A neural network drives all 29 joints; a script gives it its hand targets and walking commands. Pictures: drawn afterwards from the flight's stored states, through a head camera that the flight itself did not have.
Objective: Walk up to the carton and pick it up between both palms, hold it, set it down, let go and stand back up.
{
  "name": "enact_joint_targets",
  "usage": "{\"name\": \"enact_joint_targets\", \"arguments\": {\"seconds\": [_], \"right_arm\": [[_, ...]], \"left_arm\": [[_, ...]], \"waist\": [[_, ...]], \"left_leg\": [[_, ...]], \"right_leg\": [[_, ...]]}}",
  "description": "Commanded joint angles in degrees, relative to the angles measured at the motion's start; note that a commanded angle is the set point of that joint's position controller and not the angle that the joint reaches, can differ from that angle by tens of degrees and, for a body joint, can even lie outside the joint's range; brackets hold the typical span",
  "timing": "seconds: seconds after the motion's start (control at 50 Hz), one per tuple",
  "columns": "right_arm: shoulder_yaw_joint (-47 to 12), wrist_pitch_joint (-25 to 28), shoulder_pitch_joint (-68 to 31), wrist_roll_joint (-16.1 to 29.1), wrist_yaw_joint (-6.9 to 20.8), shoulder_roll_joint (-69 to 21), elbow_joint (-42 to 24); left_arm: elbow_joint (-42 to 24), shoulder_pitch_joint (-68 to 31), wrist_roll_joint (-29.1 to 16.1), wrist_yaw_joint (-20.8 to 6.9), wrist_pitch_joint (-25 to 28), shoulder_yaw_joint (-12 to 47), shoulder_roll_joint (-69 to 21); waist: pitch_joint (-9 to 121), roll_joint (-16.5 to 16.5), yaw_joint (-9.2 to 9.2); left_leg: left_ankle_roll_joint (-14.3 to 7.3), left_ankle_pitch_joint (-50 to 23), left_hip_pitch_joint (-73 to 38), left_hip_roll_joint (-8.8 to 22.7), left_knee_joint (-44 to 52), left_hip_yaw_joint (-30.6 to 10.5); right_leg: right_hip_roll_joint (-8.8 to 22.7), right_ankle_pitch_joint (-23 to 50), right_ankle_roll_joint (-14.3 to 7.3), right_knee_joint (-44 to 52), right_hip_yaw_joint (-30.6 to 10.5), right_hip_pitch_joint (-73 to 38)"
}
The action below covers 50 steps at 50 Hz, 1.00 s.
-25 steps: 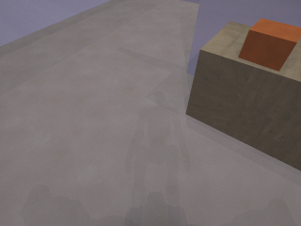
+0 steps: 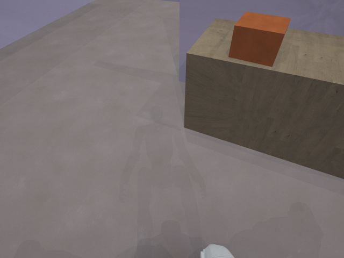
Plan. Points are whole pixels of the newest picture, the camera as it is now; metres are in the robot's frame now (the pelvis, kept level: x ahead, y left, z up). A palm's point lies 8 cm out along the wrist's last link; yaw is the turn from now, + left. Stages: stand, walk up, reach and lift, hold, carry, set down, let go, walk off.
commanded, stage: walk up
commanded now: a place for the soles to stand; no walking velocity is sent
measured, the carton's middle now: (258, 38) +1.15 -0.49 -0.03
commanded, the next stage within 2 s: none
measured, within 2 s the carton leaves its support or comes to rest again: neither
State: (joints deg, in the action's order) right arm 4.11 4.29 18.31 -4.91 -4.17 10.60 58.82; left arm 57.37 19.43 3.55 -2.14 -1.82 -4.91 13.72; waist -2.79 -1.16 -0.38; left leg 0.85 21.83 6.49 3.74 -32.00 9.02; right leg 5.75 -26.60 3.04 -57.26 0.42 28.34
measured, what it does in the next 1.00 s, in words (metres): walks ahead, turning right: right foot, then left foot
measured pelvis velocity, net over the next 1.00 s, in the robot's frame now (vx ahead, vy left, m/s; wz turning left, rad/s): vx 0.38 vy -0.14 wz -0.44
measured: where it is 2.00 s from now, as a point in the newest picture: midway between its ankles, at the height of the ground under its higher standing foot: (223, 177)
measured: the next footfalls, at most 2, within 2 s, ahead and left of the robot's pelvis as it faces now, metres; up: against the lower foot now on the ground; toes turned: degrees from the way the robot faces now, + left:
right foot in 0.12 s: +0.17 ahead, -0.20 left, +0.00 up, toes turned -9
left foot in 0.48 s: +0.31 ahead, +0.04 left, +0.00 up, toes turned -5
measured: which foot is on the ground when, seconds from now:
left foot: down 0.00-0.12, up 0.14-0.46, down 0.48-0.96, up 0.98-1.00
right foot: up 0.00-0.10, down 0.12-0.48, up 0.50-0.92, down 0.94-1.00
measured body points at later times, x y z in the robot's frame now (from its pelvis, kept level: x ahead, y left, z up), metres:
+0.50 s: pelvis +0.17 -0.04 -0.02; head +0.16 -0.02 +0.43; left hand +0.18 +0.20 -0.18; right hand +0.24 -0.31 -0.12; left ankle +0.27 +0.05 -0.73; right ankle +0.13 -0.19 -0.71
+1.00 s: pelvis +0.38 -0.14 -0.03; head +0.40 -0.17 +0.41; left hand +0.61 +0.01 -0.15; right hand +0.22 -0.33 -0.18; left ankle +0.28 +0.04 -0.69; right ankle +0.46 -0.27 -0.73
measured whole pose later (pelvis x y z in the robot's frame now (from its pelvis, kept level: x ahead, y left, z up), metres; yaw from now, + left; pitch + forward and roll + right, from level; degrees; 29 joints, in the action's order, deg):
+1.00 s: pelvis +0.38 -0.14 -0.03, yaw -25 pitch -3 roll +0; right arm -1.9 1.0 28.7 -2.7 -0.1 13.6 51.0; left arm 44.6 9.4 3.0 -1.7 2.3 -1.0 11.6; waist -7.7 1.7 -2.6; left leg -0.1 33.8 4.9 9.4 -56.1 10.9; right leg -0.9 -12.5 -4.2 -45.8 4.3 30.5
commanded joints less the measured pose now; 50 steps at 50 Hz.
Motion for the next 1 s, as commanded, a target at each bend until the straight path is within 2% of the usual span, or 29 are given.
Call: {"name": "enact_joint_targets", "arguments": {"seconds": [0.0,0.04,0.06,0.08,0.1,0.12,0.14,0.16,0.2,0.24,0.32,0.38,0.4,0.42,0.44,0.46,0.48,0.5,0.54,0.6,0.62,0.74,0.82,0.86,0.9,0.92,0.94,0.96,0.98], "right_arm": [[1.4,0.9,-3.0,-1.2,0.7,12.3,-5.0],[0.8,-0.1,-5.0,-1.3,1.7,13.2,-6.3],[0.8,-1.1,-7.3,-1.7,2.0,14.6,-7.0],[-0.6,-2.0,-6.7,-2.1,2.8,11.5,-7.7],[-2.2,-2.7,-4.9,-1.3,4.1,6.2,-8.7],[-3.5,-2.9,-5.4,1.1,5.7,4.5,-13.7],[-3.5,-3.2,-6.0,2.6,6.2,7.6,-16.7],[-3.6,-2.5,-6.4,3.4,6.6,9.2,-16.9],[-3.4,-1.4,-2.3,3.6,5.9,11.3,-15.9],[-2.9,-1.2,-0.1,3.2,5.7,12.2,-15.7],[-2.2,-1.6,0.9,3.1,6.3,9.8,-18.9],[-1.9,-1.0,2.4,3.0,6.3,8.1,-19.2],[-1.4,-0.9,8.2,3.1,5.9,7.7,-17.9],[-0.4,-0.7,16.0,2.7,5.3,8.6,-15.9],[0.3,-0.4,20.8,2.5,4.4,10.6,-15.2],[0.4,-0.2,22.6,2.7,3.4,13.5,-16.7],[0.6,-0.7,15.2,4.3,1.8,16.4,-18.3],[0.4,-0.5,10.3,5.3,1.0,16.2,-19.0],[-0.2,1.0,7.7,5.0,1.3,14.2,-18.7],[-1.8,2.8,6.9,3.4,2.0,8.4,-15.9],[-1.9,3.2,8.1,3.2,2.2,10.3,-15.7],[-2.6,2.6,10.6,1.7,2.7,9.0,-12.1],[-2.4,1.3,11.3,1.1,2.7,12.3,-11.4],[-2.6,0.1,11.3,0.9,2.6,13.1,-10.9],[-3.6,-1.3,12.3,0.7,3.2,12.1,-10.5],[-4.6,-1.7,17.0,1.1,3.6,10.0,-10.6],[-5.4,-2.4,22.7,3.0,4.1,7.6,-12.5],[-3.7,-3.4,17.3,4.4,4.4,12.5,-15.1],[-3.2,-3.5,9.9,3.7,4.8,13.4,-17.3]], "left_arm": [[-7.6,-2.8,-1.2,-1.2,1.6,-0.2,2.4],[-6.2,2.8,-1.6,-1.1,2.4,-0.3,2.7],[-4.3,9.3,-2.0,-0.9,2.8,-0.7,3.1],[-2.7,17.1,-2.2,-0.3,3.3,-1.9,5.6],[-1.5,22.5,-2.2,0.5,3.5,-2.8,9.2],[-5.0,22.1,-3.1,1.4,3.2,-2.3,12.8],[-8.2,15.5,-5.1,2.6,2.6,-2.5,15.5],[-9.7,10.9,-5.3,3.4,2.6,-2.4,17.3],[-11.1,5.8,-3.2,3.9,2.5,-2.1,17.5],[-11.5,5.3,-2.4,3.7,3.3,-0.5,13.7],[-10.4,2.7,-1.9,3.2,4.4,0.1,12.7],[-10.7,1.0,-1.5,2.2,4.2,0.4,11.9],[-10.4,-2.1,-1.2,1.9,3.7,0.6,12.5],[-10.1,-4.2,-0.2,1.7,3.1,1.1,10.9],[-10.3,-3.4,-0.2,1.0,2.4,2.6,6.0],[-11.7,-0.1,-0.4,0.2,2.2,3.5,1.4],[-12.3,4.6,-0.6,0.1,1.6,3.1,4.4],[-11.5,5.1,-0.8,0.1,1.4,2.8,6.8],[-11.1,1.9,-0.2,0.1,2.2,2.4,7.1],[-9.0,3.0,0.1,-0.6,2.5,2.3,5.0],[-9.6,1.9,-0.2,-0.9,2.6,2.5,5.6],[-12.7,-7.1,-0.4,-1.0,3.0,3.6,2.4],[-14.5,-10.4,-0.2,-1.6,3.8,4.3,0.8],[-14.0,-6.9,0.3,-1.1,3.9,3.6,1.8],[-11.2,5.8,0.6,0.2,4.6,1.3,5.9],[-10.1,11.7,0.6,1.0,4.4,-0.1,8.8],[-11.7,13.1,0.0,1.8,4.3,-1.1,13.9],[-13.5,15.0,-3.8,2.9,3.8,-2.2,15.0],[-14.3,12.3,-5.3,3.8,3.5,-1.6,14.6]], "waist": [[-9.3,8.9,0.70],[-9.8,6.6,2.59],[-8.3,4.0,6.27],[-5.4,-2.9,9.22],[-1.5,-18.4,10.77],[-2.8,-22.1,9.58],[-5.3,-13.4,6.99],[-7.0,-10.4,5.13],[-5.4,-10.5,3.03],[-5.0,-9.2,2.01],[-3.6,-6.7,0.54],[-1.0,-1.7,-0.95],[0.0,-0.6,-4.85],[0.1,2.4,-8.58],[0.3,11.1,-9.92],[-0.3,19.6,-8.34],[-7.1,13.3,-2.63],[-11.8,10.4,0.06],[-11.4,11.0,-0.58],[-10.3,10.6,0.73],[-9.4,10.0,-1.07],[-8.3,8.2,-0.74],[-6.9,7.7,-1.19],[-6.4,6.3,0.49],[1.0,-1.9,6.42],[7.8,-7.2,7.62],[13.7,-15.2,6.15],[14.3,-9.0,9.55],[9.9,-3.9,9.01]], "left_leg": [[-11.8,21.9,10.2,18.8,19.1,-11.7],[-10.1,28.1,20.0,16.7,14.8,-5.5],[-8.7,30.6,25.1,14.7,6.1,-2.2],[-6.8,26.0,28.6,10.2,-8.1,2.2],[-5.2,20.9,28.7,1.9,-30.6,6.0],[-3.0,22.6,37.0,-2.9,-44.5,-2.3],[-3.0,19.4,38.3,-1.0,-47.1,-10.6],[-2.9,14.5,39.0,1.0,-48.5,-12.8],[-2.2,14.2,37.0,4.7,-42.9,-13.3],[-1.6,15.2,29.9,5.0,-35.4,-12.8],[-1.8,2.4,22.5,4.1,-26.8,-11.9],[-2.2,-4.2,11.2,0.0,-15.7,-7.2],[-2.5,-7.9,-0.1,-2.2,-11.1,-3.1],[-2.1,-7.8,-7.7,-2.4,-8.7,-4.3],[-1.6,7.9,-8.7,1.5,-1.3,-12.6],[-2.6,35.8,-3.8,18.7,15.5,-43.8],[-5.3,51.6,3.9,25.1,27.9,-59.5],[-6.4,51.9,6.7,25.9,27.9,-57.3],[-7.8,40.3,4.9,22.9,25.4,-46.2],[-5.3,19.7,7.5,17.5,22.7,-25.8],[-6.7,14.0,7.7,17.0,22.7,-25.0],[-8.6,-16.6,0.4,15.4,17.0,-6.3],[-10.5,-14.7,3.6,15.2,15.6,0.1],[-10.7,-14.9,2.1,17.0,11.9,0.1],[-8.5,-21.4,4.0,12.3,-9.9,5.5],[-6.9,-15.0,9.6,8.6,-23.2,5.9],[-3.5,9.9,23.2,1.1,-41.1,3.1],[-2.1,11.7,29.0,-2.1,-46.9,-3.9],[-2.4,8.1,28.8,0.3,-47.5,-9.4]], "right_leg": [[2.5,2.8,-0.7,8.4,-0.7,0.1],[-1.7,8.6,-2.6,11.5,5.7,-11.7],[-2.8,9.9,-3.4,15.8,6.7,-20.8],[-5.7,8.5,-3.8,16.1,6.3,-28.6],[-4.2,-4.2,-6.3,23.1,-4.3,-28.1],[8.4,-30.9,-11.6,42.0,-40.4,-22.0],[15.0,-44.8,-16.2,54.1,-56.2,-15.4],[15.5,-43.1,-16.2,54.3,-57.4,-15.5],[16.0,-33.9,-19.1,46.2,-45.0,-13.7],[14.0,-30.3,-17.8,44.7,-35.9,-6.3],[11.5,-20.4,-17.0,42.9,-27.9,-1.1],[6.4,-19.5,-13.7,38.2,-18.5,3.7],[4.5,-22.2,-12.4,33.0,-15.9,9.5],[1.0,-23.6,-10.2,23.5,-12.8,13.7],[-6.5,-22.8,-7.3,6.5,-6.5,17.9],[-11.1,-14.2,-4.4,-14.2,-5.0,21.7],[-8.5,-8.4,-2.5,-17.3,-8.4,23.7],[-5.4,-3.6,-1.5,-19.4,-9.0,24.7],[-3.5,2.4,-0.6,-18.5,-7.9,26.2],[-2.6,10.3,0.2,-12.5,-7.0,19.1],[-3.0,10.1,-0.4,-12.3,-6.8,17.1],[-2.4,18.5,-2.6,1.8,-1.7,16.7],[-3.3,22.5,-4.7,15.2,4.2,1.5],[-3.8,20.7,-5.6,19.1,3.8,-4.4],[-7.7,18.7,-7.2,23.0,3.8,-21.3],[-4.9,14.1,-8.1,20.0,-2.9,-31.3],[10.9,8.2,-15.9,23.7,-31.9,-41.3],[15.9,-5.8,-20.5,37.9,-50.6,-38.8],[14.9,-12.2,-17.8,44.3,-50.7,-32.7]]}}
